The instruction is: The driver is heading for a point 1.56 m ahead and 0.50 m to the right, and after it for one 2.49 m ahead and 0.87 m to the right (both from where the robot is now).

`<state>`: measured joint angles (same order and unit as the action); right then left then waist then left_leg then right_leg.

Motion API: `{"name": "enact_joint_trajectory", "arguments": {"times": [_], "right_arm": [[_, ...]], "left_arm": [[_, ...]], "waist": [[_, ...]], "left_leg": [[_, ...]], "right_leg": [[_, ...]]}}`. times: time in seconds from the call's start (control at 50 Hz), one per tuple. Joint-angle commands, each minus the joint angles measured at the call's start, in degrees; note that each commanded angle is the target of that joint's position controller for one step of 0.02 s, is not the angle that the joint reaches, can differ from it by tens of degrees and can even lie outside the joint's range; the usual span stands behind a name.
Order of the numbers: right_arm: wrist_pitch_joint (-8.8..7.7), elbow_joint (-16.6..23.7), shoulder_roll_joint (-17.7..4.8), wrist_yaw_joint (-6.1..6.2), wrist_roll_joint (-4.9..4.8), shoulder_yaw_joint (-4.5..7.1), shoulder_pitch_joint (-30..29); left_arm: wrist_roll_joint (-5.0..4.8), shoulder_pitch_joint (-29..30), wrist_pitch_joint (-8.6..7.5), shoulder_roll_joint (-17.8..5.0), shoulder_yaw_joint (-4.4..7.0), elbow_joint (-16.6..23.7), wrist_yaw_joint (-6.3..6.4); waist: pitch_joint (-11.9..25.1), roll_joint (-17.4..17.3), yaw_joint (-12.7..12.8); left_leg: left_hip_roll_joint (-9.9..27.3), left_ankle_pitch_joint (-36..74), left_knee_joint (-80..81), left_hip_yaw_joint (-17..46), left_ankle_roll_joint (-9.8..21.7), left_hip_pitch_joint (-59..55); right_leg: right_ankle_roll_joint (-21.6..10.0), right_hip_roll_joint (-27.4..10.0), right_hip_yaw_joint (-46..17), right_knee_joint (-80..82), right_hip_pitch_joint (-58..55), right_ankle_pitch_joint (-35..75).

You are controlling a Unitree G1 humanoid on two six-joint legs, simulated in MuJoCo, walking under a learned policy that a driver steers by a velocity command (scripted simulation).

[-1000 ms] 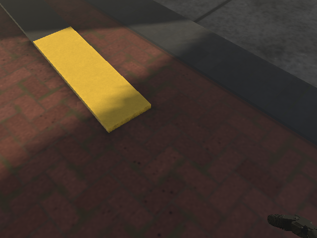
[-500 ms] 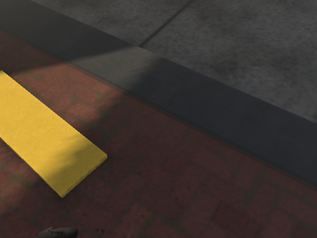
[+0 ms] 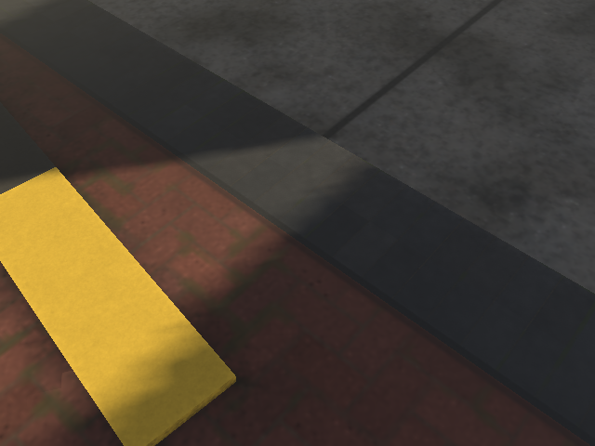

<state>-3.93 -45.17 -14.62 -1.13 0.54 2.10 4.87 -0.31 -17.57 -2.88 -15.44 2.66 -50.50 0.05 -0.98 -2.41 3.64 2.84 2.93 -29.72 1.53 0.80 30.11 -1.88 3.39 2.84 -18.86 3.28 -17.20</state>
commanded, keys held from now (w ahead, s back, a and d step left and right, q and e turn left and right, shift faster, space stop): no key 1.00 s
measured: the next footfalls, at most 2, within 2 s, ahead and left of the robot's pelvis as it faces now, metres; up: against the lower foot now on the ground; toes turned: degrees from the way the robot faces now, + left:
left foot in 0.02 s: +0.18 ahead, +0.12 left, +0.00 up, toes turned +1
right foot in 0.30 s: +0.10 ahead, -0.13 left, +0.00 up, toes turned -1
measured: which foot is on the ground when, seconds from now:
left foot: up 0.00-0.00, down 0.02-1.00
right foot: down 0.00-0.04, up 0.06-0.28, down 0.30-1.00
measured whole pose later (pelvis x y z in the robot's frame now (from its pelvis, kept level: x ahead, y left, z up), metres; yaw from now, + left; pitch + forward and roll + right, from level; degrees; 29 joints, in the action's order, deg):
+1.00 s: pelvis +0.11 -0.01 +0.00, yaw +0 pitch -2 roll +0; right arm 1.3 -62.9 -13.0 2.2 -0.1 2.5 6.5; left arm 0.4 -14.2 -0.3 -12.0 1.1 -60.5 1.7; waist -2.3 -0.2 0.1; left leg 1.3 -12.0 -28.2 0.2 -1.2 14.7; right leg 0.0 -0.5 1.2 -27.7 6.9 -19.4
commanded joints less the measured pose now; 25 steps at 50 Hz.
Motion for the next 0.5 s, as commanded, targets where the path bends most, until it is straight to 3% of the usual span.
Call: {"name": "enact_joint_trajectory", "arguments": {"times": [0.02, 0.04, 0.06, 0.08, 0.1, 0.12, 0.14, 0.2, 0.26, 0.28, 0.3, 0.32, 0.34, 0.38, 0.44, 0.5], "right_arm": [[-1.11, 0.6, -9.2, 0.26, 0.92, 2.90, 6.8], [-1.07, 0.6, -13.2, 0.70, 1.70, 3.57, 9.3], [-0.09, 0.0, -10.2, 1.10, 1.76, 2.71, 11.0], [0.66, -0.5, -6.2, 0.87, 0.49, 1.60, 12.0], [0.99, -0.7, -6.1, 0.57, -0.07, 1.32, 9.7], [1.21, -0.2, -5.9, 0.58, 0.06, 1.16, 6.3], [1.43, 0.4, -6.1, 0.68, 0.23, 1.12, 2.4], [2.35, 0.4, -6.5, 1.37, 1.20, 1.47, -3.0], [2.71, -1.2, -5.7, 1.83, 0.00, 1.32, -2.8], [2.74, -2.1, -4.6, 1.86, -0.22, 0.95, -1.5], [2.78, -3.0, -3.9, 1.83, 0.00, 0.67, -0.3], [2.95, -3.1, -4.3, 1.89, 0.21, 0.98, 0.9], [3.02, -3.3, -4.3, 2.16, 0.45, 0.96, 0.0], [2.99, -4.3, -3.9, 2.60, 0.30, 1.04, 0.7], [2.97, -6.3, -4.1, 2.63, 0.14, 1.19, 2.0], [3.00, -7.7, -3.8, 2.42, -0.19, 1.22, 1.8]], "left_arm": [[0.00, 0.6, 0.07, -7.9, 1.70, 1.9, 0.61], [1.58, -3.7, -0.55, -5.5, 0.82, 2.2, 0.46], [1.45, -9.6, -0.72, -1.3, -0.77, 0.6, 0.20], [0.46, -6.6, 0.02, -4.4, -0.14, 0.5, 0.08], [-0.44, -3.3, 1.00, -6.7, 0.56, 1.5, 0.23], [-0.58, -0.6, 2.19, -6.6, 0.80, 1.6, 0.79], [-0.15, 0.7, 3.37, -6.5, 1.00, 1.9, 1.36], [0.37, -1.4, 4.94, -4.3, 0.71, 0.1, 2.41], [1.10, -3.3, 4.78, -3.1, 0.62, -2.1, 1.98], [1.86, -2.3, 4.82, -3.4, 0.63, -2.0, 1.79], [2.38, -0.6, 4.80, -4.9, 0.70, -1.0, 1.84], [1.78, 1.5, 4.74, -8.1, 1.33, -0.6, 2.08], [1.42, 2.8, 4.19, -6.9, 1.18, -1.0, 1.96], [1.61, 4.8, 2.74, -4.6, 0.52, -1.5, 1.86], [1.02, 3.3, 1.31, -4.4, 0.38, -2.7, 1.65], [0.74, 1.7, 1.29, -4.5, 0.30, -3.9, 1.73]], "waist": [[6.5, 4.2, -5.1], [12.7, -2.5, -3.4], [19.6, -10.9, -3.1], [20.3, -9.8, -5.1], [16.2, -6.7, -5.0], [12.2, -3.7, -4.3], [8.8, -3.2, -3.2], [6.7, -7.0, -0.8], [7.5, -5.4, 0.2], [6.4, -4.2, -0.1], [3.7, -2.0, -1.2], [0.4, 3.1, -3.8], [-1.2, 6.2, -3.8], [-1.3, 8.3, -4.7], [0.4, 6.3, -4.1], [1.6, 4.4, -3.4]], "left_leg": [[-0.1, 14.9, 6.3, 0.1, 3.1, -16.1], [8.1, 38.0, 0.7, 7.2, 7.2, -30.1], [17.8, 43.0, 0.1, 17.9, 16.6, -41.2], [18.4, 34.0, 3.1, 21.5, 18.4, -38.7], [16.6, 20.5, 5.7, 20.5, 16.5, -33.9], [15.0, 10.2, 8.0, 18.8, 14.5, -28.4], [13.7, 1.8, 10.7, 16.9, 12.9, -22.0], [8.8, -10.0, 14.7, 10.5, 10.1, -10.1], [6.4, -21.4, 14.2, 6.6, 7.8, -7.2], [5.1, -28.0, 14.2, 5.9, 5.4, -6.1], [3.6, -32.3, 13.1, 5.1, 2.7, -5.3], [0.6, -31.3, 11.8, 2.3, 0.7, -7.7], [-0.8, -26.0, 9.1, 0.5, -0.4, -13.8], [-0.6, -18.2, 5.6, 0.3, 0.4, -19.0], [-0.6, -10.1, 4.1, 0.1, 1.5, -19.6], [-0.4, -4.5, 3.3, -0.1, 1.4, -20.2]], "right_leg": [[-3.7, -10.7, -4.8, -10.1, 1.3, 33.3], [-0.8, -6.5, -2.9, -19.9, 9.3, 19.0], [2.7, -2.6, -3.0, -32.4, 19.2, -8.4], [4.2, -2.8, -6.2, -38.8, 21.9, -23.7], [4.4, -4.5, -7.5, -41.3, 24.6, -23.7], [4.7, -5.8, -7.0, -40.9, 25.5, -21.4], [5.1, -7.0, -6.9, -37.6, 24.1, -18.6], [5.3, -6.5, -4.3, -25.7, 12.7, -9.3], [3.4, -4.8, -1.6, -13.3, 3.7, 5.3], [2.4, -5.2, -1.9, -10.4, 2.5, 6.8], [0.9, -8.0, -5.1, -6.8, 4.1, 5.5], [-0.9, -9.3, -6.5, -5.0, 11.6, -5.1], [-1.2, -8.7, -6.9, -2.6, 18.8, -13.1], [0.8, -8.5, -6.8, -0.4, 21.1, -10.4], [1.8, -7.9, -5.9, -2.5, 16.6, -1.3], [1.5, -7.3, -5.1, -4.1, 13.8, 4.7]]}}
